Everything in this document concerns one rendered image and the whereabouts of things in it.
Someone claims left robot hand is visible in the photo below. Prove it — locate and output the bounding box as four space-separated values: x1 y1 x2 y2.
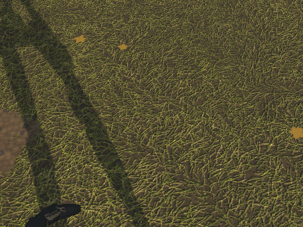
25 203 81 227

